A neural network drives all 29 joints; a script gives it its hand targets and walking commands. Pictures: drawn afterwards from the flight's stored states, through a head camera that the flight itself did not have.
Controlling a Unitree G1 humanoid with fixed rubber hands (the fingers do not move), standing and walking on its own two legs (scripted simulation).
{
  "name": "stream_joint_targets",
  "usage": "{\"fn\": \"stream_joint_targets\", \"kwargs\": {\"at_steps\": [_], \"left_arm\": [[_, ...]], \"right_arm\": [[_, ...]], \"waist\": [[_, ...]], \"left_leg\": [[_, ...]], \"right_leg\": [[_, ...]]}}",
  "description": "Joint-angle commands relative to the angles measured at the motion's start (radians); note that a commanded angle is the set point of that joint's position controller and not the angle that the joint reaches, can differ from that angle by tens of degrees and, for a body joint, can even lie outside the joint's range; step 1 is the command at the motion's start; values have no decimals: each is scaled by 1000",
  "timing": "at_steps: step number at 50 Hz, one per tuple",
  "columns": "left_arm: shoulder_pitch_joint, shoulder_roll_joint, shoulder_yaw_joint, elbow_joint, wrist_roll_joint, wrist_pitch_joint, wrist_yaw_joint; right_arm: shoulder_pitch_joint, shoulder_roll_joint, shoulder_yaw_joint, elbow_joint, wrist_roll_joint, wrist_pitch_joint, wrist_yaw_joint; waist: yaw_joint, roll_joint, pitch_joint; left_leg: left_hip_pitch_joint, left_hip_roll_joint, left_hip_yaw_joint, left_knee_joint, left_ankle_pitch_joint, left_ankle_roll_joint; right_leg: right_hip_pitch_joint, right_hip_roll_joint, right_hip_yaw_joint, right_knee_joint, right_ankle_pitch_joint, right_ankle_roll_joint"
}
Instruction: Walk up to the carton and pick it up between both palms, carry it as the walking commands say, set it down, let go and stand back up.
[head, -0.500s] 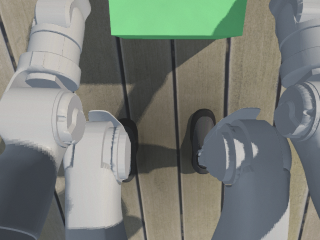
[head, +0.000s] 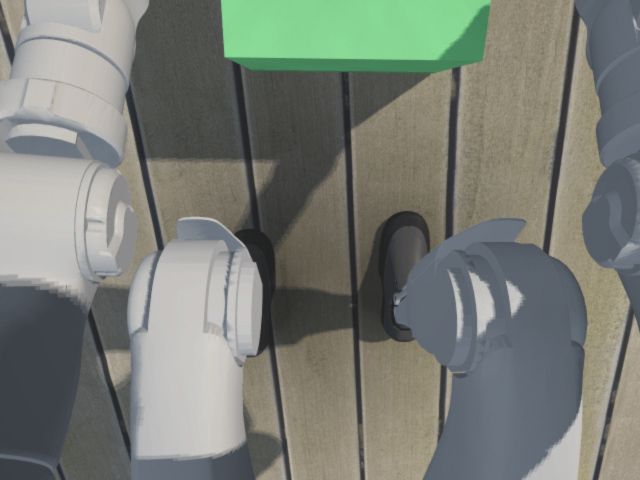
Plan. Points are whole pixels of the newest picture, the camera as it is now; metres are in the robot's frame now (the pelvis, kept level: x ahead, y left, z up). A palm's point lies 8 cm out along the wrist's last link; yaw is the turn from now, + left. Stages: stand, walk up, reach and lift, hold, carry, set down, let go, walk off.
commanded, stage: set down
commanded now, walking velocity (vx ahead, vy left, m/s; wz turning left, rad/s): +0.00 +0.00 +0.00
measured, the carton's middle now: out of the picture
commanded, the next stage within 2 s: let go in 1.36 s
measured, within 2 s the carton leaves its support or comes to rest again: neither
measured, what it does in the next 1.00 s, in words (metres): rises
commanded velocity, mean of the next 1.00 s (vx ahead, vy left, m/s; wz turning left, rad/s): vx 0.00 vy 0.00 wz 0.00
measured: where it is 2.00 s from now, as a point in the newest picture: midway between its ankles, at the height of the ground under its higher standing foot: (326, 305)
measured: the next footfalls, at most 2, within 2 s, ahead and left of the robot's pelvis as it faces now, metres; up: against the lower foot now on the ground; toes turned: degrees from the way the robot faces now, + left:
none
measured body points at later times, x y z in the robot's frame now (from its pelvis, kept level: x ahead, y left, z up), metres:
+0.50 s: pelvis +0.01 +0.00 +0.08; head +0.36 -0.02 +0.36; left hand +0.60 +0.16 -0.03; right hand +0.58 -0.25 -0.03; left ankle +0.10 +0.12 -0.32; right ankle +0.12 -0.12 -0.32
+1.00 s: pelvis +0.03 -0.01 +0.22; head +0.36 -0.03 +0.52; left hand +0.60 +0.17 +0.12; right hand +0.58 -0.26 +0.12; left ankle +0.10 +0.12 -0.32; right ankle +0.12 -0.12 -0.32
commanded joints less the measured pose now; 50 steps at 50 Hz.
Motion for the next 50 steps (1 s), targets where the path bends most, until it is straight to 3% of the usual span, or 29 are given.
{"fn": "stream_joint_targets", "kwargs": {"at_steps": [1,6,16,25,39,50], "left_arm": [[-293,118,7,-181,5,-8,13],[-251,128,32,-272,19,26,38],[-126,76,116,-261,79,62,28],[-119,91,144,-321,90,102,8],[-23,97,184,-423,128,143,-33],[64,71,211,-440,160,134,-65]], "right_arm": [[-296,-149,-4,-157,6,-13,-13],[-258,-165,-26,-239,-12,21,-32],[-156,-105,-66,-268,-77,65,-1],[-142,-104,-99,-342,-109,115,12],[-45,-78,-147,-463,-156,170,47],[43,-53,-189,-469,-192,164,83]], "waist": [[-28,19,-1370],[-29,5,-1561],[-7,-25,-1430],[-7,-30,-1535],[0,-34,-1646],[7,-35,-1616]], "left_leg": [[511,24,42,-191,361,-11],[596,9,66,-235,377,-13],[517,-8,70,-388,319,1],[567,-19,82,-527,310,1],[685,-39,91,-761,385,-2],[827,-40,76,-991,477,-9]], "right_leg": [[719,14,-4,-142,392,13],[827,25,-24,-185,416,22],[737,50,-34,-321,357,17],[848,73,-44,-468,362,14],[1076,91,-40,-704,456,19],[1250,86,-21,-918,575,24]]}}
